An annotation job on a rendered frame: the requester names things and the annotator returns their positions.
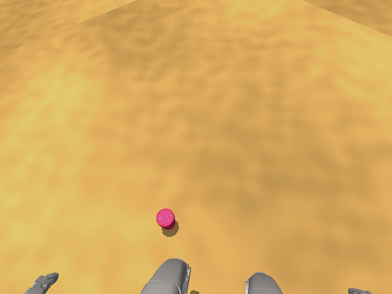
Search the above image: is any left robot hand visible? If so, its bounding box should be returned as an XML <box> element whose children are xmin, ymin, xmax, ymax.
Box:
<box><xmin>24</xmin><ymin>273</ymin><xmax>59</xmax><ymax>294</ymax></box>

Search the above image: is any cup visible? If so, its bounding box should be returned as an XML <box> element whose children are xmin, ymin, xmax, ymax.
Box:
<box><xmin>156</xmin><ymin>208</ymin><xmax>175</xmax><ymax>230</ymax></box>

